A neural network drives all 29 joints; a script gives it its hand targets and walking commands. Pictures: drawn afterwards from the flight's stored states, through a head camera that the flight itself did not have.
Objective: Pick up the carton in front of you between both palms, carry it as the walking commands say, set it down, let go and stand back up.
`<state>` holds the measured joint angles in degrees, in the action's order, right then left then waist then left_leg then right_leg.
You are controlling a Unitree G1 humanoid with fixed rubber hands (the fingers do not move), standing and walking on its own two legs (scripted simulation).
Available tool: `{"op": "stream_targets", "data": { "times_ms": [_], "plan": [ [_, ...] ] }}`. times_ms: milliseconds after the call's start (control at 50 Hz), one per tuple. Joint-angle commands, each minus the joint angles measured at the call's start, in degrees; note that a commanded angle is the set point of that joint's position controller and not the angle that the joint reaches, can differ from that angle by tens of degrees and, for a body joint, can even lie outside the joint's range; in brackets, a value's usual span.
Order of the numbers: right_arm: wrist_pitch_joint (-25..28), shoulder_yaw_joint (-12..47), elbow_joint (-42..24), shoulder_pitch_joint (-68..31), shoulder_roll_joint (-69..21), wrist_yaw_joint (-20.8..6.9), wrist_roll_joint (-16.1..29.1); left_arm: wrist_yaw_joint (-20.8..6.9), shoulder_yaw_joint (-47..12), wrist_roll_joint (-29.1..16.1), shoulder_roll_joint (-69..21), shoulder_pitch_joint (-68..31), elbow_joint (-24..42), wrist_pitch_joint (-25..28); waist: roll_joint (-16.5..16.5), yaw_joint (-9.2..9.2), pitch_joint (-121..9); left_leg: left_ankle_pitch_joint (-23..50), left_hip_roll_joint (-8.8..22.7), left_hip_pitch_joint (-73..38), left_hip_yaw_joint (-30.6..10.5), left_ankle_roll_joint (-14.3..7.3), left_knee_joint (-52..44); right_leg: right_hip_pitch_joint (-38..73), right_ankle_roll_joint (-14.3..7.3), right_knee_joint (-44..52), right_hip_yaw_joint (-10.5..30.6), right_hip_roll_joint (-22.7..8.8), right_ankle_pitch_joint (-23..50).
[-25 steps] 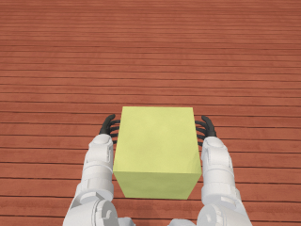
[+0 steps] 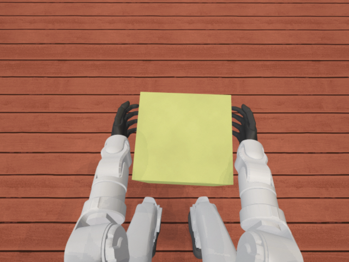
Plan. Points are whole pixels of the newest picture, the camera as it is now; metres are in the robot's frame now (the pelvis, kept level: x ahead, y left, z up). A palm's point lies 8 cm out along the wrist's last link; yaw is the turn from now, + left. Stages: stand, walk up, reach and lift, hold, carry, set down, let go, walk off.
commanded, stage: set down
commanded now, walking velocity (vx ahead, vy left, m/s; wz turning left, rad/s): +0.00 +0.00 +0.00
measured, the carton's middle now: (182, 146) +0.38 -0.02 -0.15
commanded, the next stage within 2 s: none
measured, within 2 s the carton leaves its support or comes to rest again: neither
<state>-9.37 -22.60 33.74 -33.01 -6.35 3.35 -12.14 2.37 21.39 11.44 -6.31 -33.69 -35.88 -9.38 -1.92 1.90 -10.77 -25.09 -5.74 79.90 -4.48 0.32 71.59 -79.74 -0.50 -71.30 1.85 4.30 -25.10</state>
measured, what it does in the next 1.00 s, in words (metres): lowers itself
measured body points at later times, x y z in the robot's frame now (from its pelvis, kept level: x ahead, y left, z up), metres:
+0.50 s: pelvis -0.03 +0.01 -0.13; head +0.24 +0.00 +0.23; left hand +0.44 +0.12 -0.25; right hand +0.42 -0.18 -0.24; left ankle +0.06 +0.11 -0.61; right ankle +0.06 -0.11 -0.61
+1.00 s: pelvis -0.05 +0.00 -0.24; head +0.28 -0.01 +0.06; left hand +0.47 +0.10 -0.40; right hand +0.44 -0.20 -0.39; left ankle +0.06 +0.11 -0.61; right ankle +0.06 -0.11 -0.61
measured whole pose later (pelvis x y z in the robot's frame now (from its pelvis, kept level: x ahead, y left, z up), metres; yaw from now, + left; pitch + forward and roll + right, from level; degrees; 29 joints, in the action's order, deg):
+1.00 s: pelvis -0.05 +0.00 -0.24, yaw -1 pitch +42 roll -1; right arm -7.9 -19.8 49.4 -64.8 7.8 7.6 0.4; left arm 9.0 12.1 0.5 7.7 -68.0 -53.6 -8.0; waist -1.2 3.8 5.5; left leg -31.9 -10.2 128.8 -2.5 3.1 118.3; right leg -128.6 2.6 -118.0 1.3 7.9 -31.8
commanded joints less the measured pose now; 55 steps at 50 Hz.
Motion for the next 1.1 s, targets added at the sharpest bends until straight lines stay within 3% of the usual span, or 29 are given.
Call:
{"op": "stream_targets", "data": {
  "times_ms": [0, 20, 120, 140, 160, 200, 220, 240, 440, 460, 520, 540, 560, 600, 620, 640, 660, 700, 720, 840, 860, 880, 900, 940, 960, 1000, 1020, 1040, 1080],
  "plan": [
    [1.14, 28.53, 5.1, -27.23, -48.11, -10.55, 4.0, -8.47, -29.31, -3.69, -48.8, -30.89, -1.39, 1.63, 0.91, 3.23, -40.23, 12.51, -3.84, -15.95, 0.71, 1.32, -3.39, 20.4, 1.32, 3.57, 0.03, 4.2, 16.87],
    [1.16, 29.11, 5.0, -28.91, -48.46, -10.54, 4.57, -8.07, -29.21, -2.78, -46.81, -31.37, -1.64, 1.51, 0.79, 0.61, -40.28, 11.99, -3.85, -13.6, 1.12, 1.22, -2.54, 18.78, 1.79, 2.0, 0.21, 4.1, 16.09],
    [2.28, 28.39, 4.04, -34.41, -45.0, -10.34, 6.86, -5.78, -29.86, -4.82, -48.39, -35.11, -2.34, 2.44, -2.16, 1.49, -46.83, 12.68, -5.19, -11.51, 1.51, 2.04, 2.78, 12.55, 1.83, -4.11, -0.65, 4.44, 15.42],
    [2.08, 28.23, 5.23, -34.14, -43.09, -9.89, 5.43, -5.27, -28.82, -4.63, -48.02, -34.25, -4.18, 2.51, 0.82, 3.48, -45.71, 11.33, -4.7, -8.2, 1.2, 1.87, 4.48, 11.23, 1.78, -4.74, -1.2, 4.61, 15.05],
    [2.14, 28.29, 7.39, -33.93, -44.31, -9.93, 7.21, -4.91, -27.7, -4.15, -47.3, -34.68, -4.61, 2.79, -1.31, 0.98, -43.93, 10.79, -5.03, -8.23, 1.99, 1.67, 5.26, 10.2, 1.79, -5.51, -0.04, 4.64, 13.95],
    [2.22, 28.71, 5.8, -34.44, -45.46, -9.19, 7.06, -4.77, -29.12, -5.37, -44.16, -38.14, -0.96, 3.59, 2.28, 2.53, -47.79, 10.64, -5.47, -5.2, 2.07, 1.35, 8.28, 8.88, 2.72, -8.55, -0.9, 5.16, 15.5],
    [2.42, 28.12, 6.42, -34.58, -44.44, -8.94, 7.01, -4.5, -30.45, -5.82, -44.07, -39.76, -2.41, 3.26, -1.04, 3.67, -47.95, 11.55, -5.24, -4.99, 2.21, 2.02, 8.09, 9.27, 2.57, -9.13, -0.53, 4.91, 17.1],
    [2.79, 28.57, 5.15, -36.47, -44.19, -8.42, 7.61, -3.97, -29.46, -5.87, -44.65, -39.1, -0.26, 4.09, -0.55, 1.42, -51.22, 11.65, -6.28, -4.17, 3.37, 1.87, 10.73, 9.29, 2.84, -10.3, 0.03, 4.91, 16.6],
    [3.04, 28.57, 5.58, -42.55, -39.76, -6.77, 12.04, -1.89, -31.42, -10.69, -39.25, -47.76, 0.55, 3.97, -0.24, 3.35, -54.34, 9.48, -6.21, 2.77, 4.41, 2.8, 18.65, 4.1, 2.66, -18.43, -1.84, 5.33, 14.56],
    [3.31, 27.16, 4.86, -45.08, -37.39, -7.08, 11.53, -1.54, -31.84, -9.73, -39.63, -48.63, -0.84, 3.25, -3.84, 2.97, -55.9, 10.41, -6.2, 0.87, 3.71, 2.55, 19.79, 1.02, 2.7, -20.54, -1.88, 4.89, 14.85],
    [2.42, 27.57, 6.56, -49.22, -38.85, -7.88, 12.5, -1.67, -29.03, -10.07, -39.43, -51.9, -3.87, 3.27, 1.05, 2.83, -52.23, 6.67, -6.26, 3.53, 3.81, 1.8, 20.64, -1.76, 2.72, -21.66, -2.87, 5.25, 10.36],
    [2.51, 27.46, 6.68, -47.6, -36.2, -7.69, 11.5, -2.15, -28.93, -10.35, -40.3, -52.15, -5.47, 2.87, -0.77, 5.47, -52.54, 5.97, -6.28, 5.94, 4.39, 2.59, 22.59, -1.04, 2.62, -22.03, -2.89, 4.96, 10.9],
    [2.68, 27.01, 6.37, -50.93, -36.91, -7.63, 11.53, -2.25, -29.84, -10.72, -41.34, -53.04, -4.53, 3.35, -0.2, 3.82, -51.73, 7.21, -6.41, 7.09, 3.96, 2.4, 23.11, -2.82, 2.63, -23.07, -2.95, 4.91, 11.26],
    [2.71, 25.17, 7.44, -52.69, -35.26, -7.95, 11.64, -2.0, -30.19, -10.75, -40.4, -55.48, -5.26, 3.32, -2.57, 5.37, -52.67, 7.89, -5.76, 6.65, 3.36, 2.27, 24.18, -4.67, 2.49, -25.47, -3.66, 4.62, 12.48],
    [2.54, 25.43, 6.91, -53.08, -37.08, -8.02, 11.41, -1.87, -28.74, -10.05, -38.88, -54.9, -6.17, 3.17, -1.57, 2.71, -52.78, 7.7, -6.38, 7.25, 4.39, 2.1, 25.68, -6.02, 2.83, -26.48, -2.63, 4.7, 12.58],
    [2.68, 23.94, 9.38, -50.82, -34.46, -7.84, 10.87, -1.5, -28.21, -9.73, -37.45, -55.18, -7.38, 3.08, -2.36, 5.55, -51.74, 7.36, -5.78, 8.19, 3.21, 2.28, 25.85, -7.97, 2.4, -27.78, -3.87, 5.02, 11.98],
    [2.66, 24.49, 8.63, -53.44, -36.78, -7.94, 11.67, -1.6, -27.84, -9.58, -39.57, -56.08, -7.83, 3.34, -2.46, 2.03, -51.12, 7.3, -6.35, 8.34, 4.94, 2.38, 26.11, -7.39, 2.7, -27.04, -3.15, 4.97, 11.16],
    [2.04, 24.17, 9.52, -55.06, -37.82, -8.78, 11.89, -1.99, -27.62, -9.71, -38.33, -58.51, -7.49, 3.2, 0.18, 3.61, -51.65, 7.87, -5.78, 7.75, 3.66, 1.4, 27.63, -10.33, 3.06, -29.04, -4.19, 5.11, 11.2],
    [2.15, 23.25, 10.56, -55.11, -35.39, -8.76, 11.55, -1.95, -28.62, -10.25, -38.53, -60.49, -7.18, 3.11, -4.0, 4.23, -52.35, 8.4, -6.14, 9.61, 4.98, 2.41, 29.17, -10.38, 2.42, -29.77, -3.35, 4.83, 12.24],
    [2.21, 25.14, 11.17, -61.18, -34.46, -8.55, 13.58, -2.2, -28.78, -11.81, -38.48, -63.07, -9.32, 3.43, -1.78, 3.19, -52.5, 7.81, -5.94, 13.4, 5.65, 2.02, 33.68, -11.57, 2.69, -34.25, -4.47, 4.3, 11.79],
    [2.06, 25.95, 10.08, -61.66, -33.64, -8.24, 13.87, -2.48, -29.02, -13.3, -36.28, -64.02, -8.44, 3.56, 1.71, 5.67, -51.66, 7.17, -5.25, 14.61, 4.93, 1.75, 34.81, -10.29, 3.3, -35.12, -5.31, 3.99, 13.27],
    [2.69, 26.3, 8.76, -62.68, -33.44, -8.13, 14.72, -2.56, -29.63, -12.8, -36.66, -65.0, -9.6, 3.44, -2.13, 3.4, -52.41, 7.84, -5.47, 15.13, 6.07, 2.03, 36.36, -11.22, 2.69, -35.4, -3.87, 4.26, 12.97],
    [2.36, 26.87, 10.31, -63.08, -33.7, -8.11, 14.95, -2.6, -28.65, -13.94, -36.08, -64.85, -10.95, 3.57, 0.99, 5.1, -53.01, 8.15, -5.24, 14.29, 5.27, 1.69, 36.08, -9.16, 3.1, -36.33, -4.61, 3.74, 13.95],
    [2.74, 27.31, 8.38, -66.88, -32.44, -7.96, 16.62, -2.81, -30.58, -14.52, -36.44, -68.73, -10.26, 3.36, -3.37, 4.69, -52.83, 7.51, -4.7, 13.79, 5.66, 1.79, 37.62, -12.49, 2.81, -38.34, -5.25, 4.07, 12.13],
    [2.02, 27.99, 11.2, -66.0, -35.26, -8.16, 16.75, -2.85, -29.7, -13.96, -34.44, -70.13, -8.69, 4.2, -0.43, 3.03, -52.55, 8.5, -4.96, 15.02, 6.64, 1.49, 38.43, -11.61, 2.73, -38.02, -4.23, 4.31, 13.16],
    [2.55, 28.04, 9.74, -66.48, -34.82, -8.0, 17.37, -3.27, -31.86, -15.88, -33.66, -72.47, -8.45, 3.94, -2.04, 4.36, -53.66, 9.7, -4.26, 14.77, 5.66, 1.44, 40.69, -10.56, 3.03, -40.54, -4.35, 3.83, 15.19],
    [2.98, 29.62, 8.18, -70.21, -35.13, -7.98, 18.72, -3.6, -30.64, -15.87, -37.0, -72.64, -9.46, 3.74, -3.3, 1.66, -53.43, 10.59, -4.61, 14.97, 6.5, 1.34, 41.11, -12.07, 2.5, -40.29, -3.46, 4.06, 14.57],
    [2.07, 29.3, 11.91, -66.44, -36.4, -7.73, 18.05, -3.74, -31.56, -16.09, -33.06, -72.22, -9.11, 4.05, 1.12, 3.18, -53.66, 8.96, -4.4, 16.28, 6.41, 1.17, 41.71, -10.57, 3.24, -41.15, -4.74, 4.08, 14.53],
    [2.76, 30.26, 7.24, -71.57, -33.88, -7.62, 19.13, -3.89, -32.93, -19.09, -36.84, -73.13, -8.94, 3.75, -1.02, 5.33, -56.42, 7.4, -4.38, 14.96, 6.32, 1.28, 41.47, -9.43, 2.8, -41.5, -5.47, 3.95, 13.6]
  ]
}}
